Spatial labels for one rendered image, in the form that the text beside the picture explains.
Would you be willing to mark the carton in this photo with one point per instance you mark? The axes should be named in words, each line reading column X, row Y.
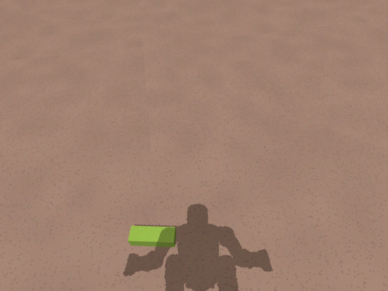
column 152, row 236

